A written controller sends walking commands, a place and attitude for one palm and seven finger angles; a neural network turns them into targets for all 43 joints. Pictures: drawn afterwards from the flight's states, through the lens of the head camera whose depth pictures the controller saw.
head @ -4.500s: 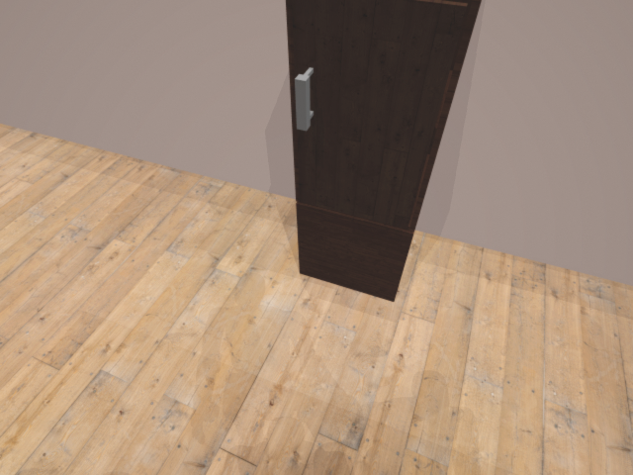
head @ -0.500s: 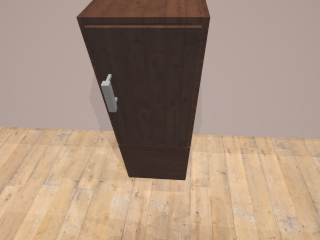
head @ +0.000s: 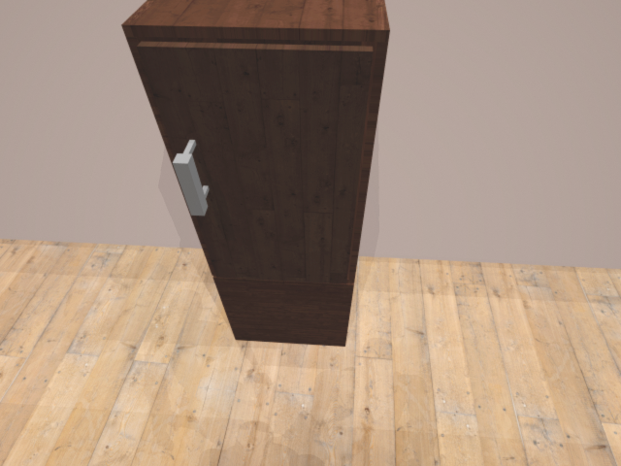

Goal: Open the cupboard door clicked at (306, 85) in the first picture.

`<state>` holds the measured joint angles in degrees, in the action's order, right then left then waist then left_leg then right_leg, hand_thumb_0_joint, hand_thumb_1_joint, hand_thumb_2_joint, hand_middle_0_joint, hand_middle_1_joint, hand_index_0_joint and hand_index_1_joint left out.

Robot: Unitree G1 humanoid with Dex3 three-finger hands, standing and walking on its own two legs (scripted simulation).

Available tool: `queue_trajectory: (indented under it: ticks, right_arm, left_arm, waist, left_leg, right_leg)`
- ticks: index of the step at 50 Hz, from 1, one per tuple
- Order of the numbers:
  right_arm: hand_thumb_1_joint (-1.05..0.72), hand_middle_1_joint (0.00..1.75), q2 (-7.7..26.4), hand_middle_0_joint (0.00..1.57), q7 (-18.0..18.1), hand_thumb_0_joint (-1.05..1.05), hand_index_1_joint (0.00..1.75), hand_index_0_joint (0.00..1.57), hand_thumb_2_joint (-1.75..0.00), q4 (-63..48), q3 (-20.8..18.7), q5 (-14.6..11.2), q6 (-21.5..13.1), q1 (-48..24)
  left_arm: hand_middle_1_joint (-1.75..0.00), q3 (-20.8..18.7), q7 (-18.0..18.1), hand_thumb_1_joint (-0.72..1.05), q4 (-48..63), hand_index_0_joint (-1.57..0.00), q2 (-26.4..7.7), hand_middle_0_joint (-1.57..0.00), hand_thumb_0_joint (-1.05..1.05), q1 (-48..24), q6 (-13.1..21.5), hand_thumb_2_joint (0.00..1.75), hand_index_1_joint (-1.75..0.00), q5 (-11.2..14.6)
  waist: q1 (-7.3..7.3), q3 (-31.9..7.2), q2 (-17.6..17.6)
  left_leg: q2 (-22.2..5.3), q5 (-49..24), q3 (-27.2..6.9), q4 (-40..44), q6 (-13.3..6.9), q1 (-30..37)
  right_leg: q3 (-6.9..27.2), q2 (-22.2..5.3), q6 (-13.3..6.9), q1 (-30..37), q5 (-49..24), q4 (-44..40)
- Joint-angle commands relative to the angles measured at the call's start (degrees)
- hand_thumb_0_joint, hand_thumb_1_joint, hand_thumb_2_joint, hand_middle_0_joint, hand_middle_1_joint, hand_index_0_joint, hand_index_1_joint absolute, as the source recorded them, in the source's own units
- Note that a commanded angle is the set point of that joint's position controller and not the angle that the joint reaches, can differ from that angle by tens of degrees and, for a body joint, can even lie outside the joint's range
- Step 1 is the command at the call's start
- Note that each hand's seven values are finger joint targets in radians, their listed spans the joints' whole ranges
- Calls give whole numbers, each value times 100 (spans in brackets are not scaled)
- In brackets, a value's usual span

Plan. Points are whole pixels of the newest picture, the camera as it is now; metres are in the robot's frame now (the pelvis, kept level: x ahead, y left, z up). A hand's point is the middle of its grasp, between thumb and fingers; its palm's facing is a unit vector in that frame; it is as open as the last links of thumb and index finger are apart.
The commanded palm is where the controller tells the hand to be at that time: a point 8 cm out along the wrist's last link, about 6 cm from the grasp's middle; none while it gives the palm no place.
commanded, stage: shuffle to correct the standing spot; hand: left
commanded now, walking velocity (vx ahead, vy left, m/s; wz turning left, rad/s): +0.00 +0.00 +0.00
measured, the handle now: (195, 177) +0.58 +0.25 +0.02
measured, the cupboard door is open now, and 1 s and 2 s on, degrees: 0 0 0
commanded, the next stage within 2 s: come to a stop and stand still in 0.24 s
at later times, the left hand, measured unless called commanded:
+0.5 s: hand out of the picture +0.04 +0.20 -0.18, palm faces +0.06 -0.97 -0.22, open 7.4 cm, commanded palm none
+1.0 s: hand out of the picture +0.05 +0.19 -0.18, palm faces +0.01 -0.97 -0.23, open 7.3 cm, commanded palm none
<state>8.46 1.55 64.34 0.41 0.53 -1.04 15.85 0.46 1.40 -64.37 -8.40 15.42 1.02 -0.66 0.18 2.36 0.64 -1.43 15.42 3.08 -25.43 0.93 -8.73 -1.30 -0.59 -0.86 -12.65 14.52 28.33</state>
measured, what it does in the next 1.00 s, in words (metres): stands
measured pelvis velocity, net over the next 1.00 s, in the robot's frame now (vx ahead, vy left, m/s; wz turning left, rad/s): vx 0.00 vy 0.01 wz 0.00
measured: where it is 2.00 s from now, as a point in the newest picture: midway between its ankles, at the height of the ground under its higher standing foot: outside the picture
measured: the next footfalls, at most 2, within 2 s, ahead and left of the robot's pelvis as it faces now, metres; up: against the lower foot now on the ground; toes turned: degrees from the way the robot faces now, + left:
none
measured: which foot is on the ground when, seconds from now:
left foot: down 0.00-1.00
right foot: down 0.00-1.00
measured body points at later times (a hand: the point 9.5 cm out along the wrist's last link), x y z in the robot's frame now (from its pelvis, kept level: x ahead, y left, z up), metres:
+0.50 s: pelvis +0.04 +0.02 -0.01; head +0.06 +0.02 +0.44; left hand +0.04 +0.25 -0.17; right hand +0.02 -0.20 -0.17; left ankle -0.02 +0.13 -0.74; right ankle +0.02 -0.09 -0.74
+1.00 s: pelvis +0.00 +0.01 -0.01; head -0.01 +0.01 +0.44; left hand +0.05 +0.24 -0.16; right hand +0.06 -0.23 -0.16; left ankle +0.02 +0.13 -0.74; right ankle +0.02 -0.09 -0.74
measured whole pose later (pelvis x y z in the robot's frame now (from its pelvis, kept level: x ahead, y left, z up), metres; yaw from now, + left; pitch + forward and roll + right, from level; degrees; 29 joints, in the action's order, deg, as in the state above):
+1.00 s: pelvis +0.00 +0.01 -0.01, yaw +0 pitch -4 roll +0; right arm 11.0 1.2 57.2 -1.7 0.7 0.6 13.1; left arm 0.2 2.6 -59.1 -9.6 13.6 -0.2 -0.8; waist -1.0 2.1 0.7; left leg -1.3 15.9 3.2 -32.5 -0.2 -12.6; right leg -4.0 -0.2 -1.8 -12.9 16.2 32.6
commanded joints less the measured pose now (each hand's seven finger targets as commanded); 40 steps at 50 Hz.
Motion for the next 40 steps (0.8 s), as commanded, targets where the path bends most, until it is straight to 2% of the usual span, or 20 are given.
queue_trajectory:
  ticks: [1, 5, 8, 10, 12, 14, 15, 16, 18, 20, 22, 23, 24, 25, 27, 29, 32, 38, 39, 40]
  right_arm:
    - [-90, 30, 433, 20, 24, 0, 30, 20, -90, -131, -72, 28, -64, 406]
    - [-90, 30, 447, 20, -4, 0, 30, 20, -90, -139, -93, 38, -37, 484]
    - [-90, 30, 402, 20, -43, 0, 30, 20, -90, -245, -115, 62, 23, 476]
    - [-90, 30, 376, 20, -51, 0, 30, 20, -90, -329, -145, 59, 53, 479]
    - [-90, 30, 348, 20, -57, 0, 30, 20, -90, -355, -159, 63, 42, 563]
    - [-90, 30, 338, 20, -51, 0, 30, 20, -90, -345, -159, 55, 7, 729]
    - [-90, 30, 373, 20, -52, 0, 30, 20, -90, -310, -165, 53, -5, 842]
    - [-90, 30, 491, 20, -54, 0, 30, 20, -90, -315, -185, 70, -28, 925]
    - [-90, 30, 783, 20, 7, 0, 30, 20, -90, -358, -242, 101, -43, 1089]
    - [-90, 30, 598, 20, 76, 0, 30, 20, -90, -422, -190, 99, -88, 971]
    - [-90, 30, 614, 20, 115, 0, 30, 20, -90, -478, -165, 92, -139, 619]
    - [-90, 30, 621, 20, 134, 0, 30, 20, -90, -469, -163, 61, -162, 495]
    - [-90, 30, 572, 20, 141, 0, 30, 20, -90, -468, -161, 24, -183, 474]
    - [-90, 30, 492, 20, 144, 0, 30, 20, -90, -426, -160, 8, -184, 511]
    - [-90, 30, 445, 20, 157, 0, 30, 20, -90, -305, -168, 10, -115, 498]
    - [-90, 30, 424, 20, 166, 0, 30, 20, -90, -223, -172, 8, -91, 566]
    - [-90, 30, 408, 20, 178, 0, 30, 20, -90, -152, -189, 20, -74, 500]
    - [-90, 30, 381, 20, 141, 0, 30, 20, -90, -205, -188, 31, -27, 310]
    - [-90, 30, 887, 20, 67, 0, 30, 20, -90, -673, -346, -87, -26, -175]
    - [-90, 30, 681, 20, -6, 0, 30, 20, -90, -950, -278, -84, -2, -211]
  left_arm:
    - [-30, -128, 38, 90, 215, -20, -613, -20, 0, 284, 61, 90, -30, -1]
    - [-30, -195, 34, 90, 256, -20, -718, -20, 0, 369, 69, 90, -30, -27]
    - [-30, -294, 22, 90, 315, -20, -852, -20, 0, 474, 32, 90, -30, -38]
    - [-30, -373, 33, 90, 360, -20, -947, -20, 0, 550, 20, 90, -30, -51]
    - [-30, -438, 49, 90, 426, -20, -975, -20, 0, 495, 17, 90, -30, -61]
    - [-30, -481, 55, 90, 498, -20, -928, -20, 0, 383, 2, 90, -30, -62]
    - [-30, -483, 51, 90, 563, -20, -881, -20, 0, 298, -22, 90, -30, -63]
    - [-30, -480, 39, 90, 616, -20, -773, -20, 0, 219, -54, 90, -30, -67]
    - [-30, -392, 18, 90, 719, -20, -405, -20, 0, 38, -75, 90, -30, -97]
    - [-30, -295, 32, 90, 719, -20, -276, -20, 0, -59, -50, 90, -30, -71]
    - [-30, -271, 22, 90, 582, -20, -214, -20, 0, 181, -8, 90, -30, -16]
    - [-30, -273, 24, 90, 455, -20, -276, -20, 0, 394, 27, 90, -30, -4]
    - [-30, -265, 43, 90, 354, -20, -427, -20, 0, 529, 69, 90, -30, 6]
    - [-30, -241, 62, 90, 322, -20, -507, -20, 0, 471, 72, 90, -30, 25]
    - [-30, -231, 87, 90, 307, -20, -522, -20, 0, 346, 59, 90, -30, 34]
    - [-30, -235, 124, 90, 343, -20, -512, -20, 0, 273, 32, 90, -30, 26]
    - [-30, -264, 152, 90, 436, -20, -555, -20, 0, 171, -26, 90, -30, 14]
    - [-30, -265, 134, 90, 542, -20, -622, -20, 0, 70, -38, 90, -30, 0]
    - [-30, -311, 327, 90, 370, -20, -939, -20, 0, 659, 33, 90, -30, -34]
    - [-30, -353, 311, 90, 463, -20, -1222, -20, 0, 623, 145, 90, -30, -61]
  waist:
    - [-18, 161, -159]
    - [33, 73, -259]
    - [94, 297, -465]
    - [110, 308, -815]
    - [86, 283, -851]
    - [3, 213, -613]
    - [-21, 255, -256]
    - [-36, 264, 277]
    - [-83, 255, 1176]
    - [-29, 352, 675]
    - [149, 67, 470]
    - [223, -160, 334]
    - [188, -330, 125]
    - [103, -308, 168]
    - [43, -221, -316]
    - [7, -314, -383]
    - [19, -354, -70]
    - [40, -400, -163]
    - [189, -609, -559]
    - [119, -804, -740]
  left_leg:
    - [-388, -505, -341, 430, -220, -302]
    - [-277, -70, -196, 209, -209, -409]
    - [-74, 343, -30, -201, -177, -769]
    - [-15, 471, 52, -609, -157, -890]
    - [-53, 427, 51, -658, -156, -895]
    - [-86, 152, 31, -194, -163, -484]
    - [-154, -140, -48, 9, -196, -293]
    - [-410, -578, -337, 227, -320, -180]
    - [-1167, -1425, -1220, 714, -870, 127]
    - [-1383, -2893, -1408, 620, -1208, 146]
    - [-1132, -3902, -925, 256, -993, 158]
    - [-927, -3954, -690, 32, -773, 189]
    - [-688, -3632, -473, -91, -534, 89]
    - [-594, -3120, -410, 115, -402, -20]
    - [-592, -2801, -353, 123, -298, 95]
    - [-612, -2984, -317, 180, -273, 212]
    - [-674, -3484, -292, 175, -291, 392]
    - [-593, -2171, -252, 215, -231, 153]
    - [-653, -2277, 35, -1244, -56, -200]
    - [-167, -537, 145, -1627, -28, -1053]
  right_leg:
    - [596, -522, -154, -56, -552, -687]
    - [762, -634, -270, 78, -35, -711]
    - [1236, -945, -473, -22, 759, -1047]
    - [1551, -1239, -641, -21, 797, -1260]
    - [1572, -1423, -752, -40, 415, -1186]
    - [1237, -1272, -684, -247, -27, -781]
    - [919, -1020, -568, -388, 18, -467]
    - [494, -674, -403, -529, 195, 22]
    - [-413, -86, -127, -1132, 1008, 1171]
    - [-198, -191, -110, -1260, 1465, 1497]
    - [-106, -304, -71, -545, 679, 617]
    - [-11, -342, -68, -67, -359, 55]
    - [242, -531, -136, 350, -1662, -43]
    - [327, -716, -187, 511, -2359, 15]
    - [307, -704, -192, 464, -2903, 115]
    - [236, -696, -175, 488, -3100, 167]
    - [194, -620, -130, 355, -2767, 219]
    - [398, -716, -207, 410, -2546, -27]
    - [617, -964, 25, 590, -4863, -95]
    - [864, -1376, -238, 1561, -6488, 51]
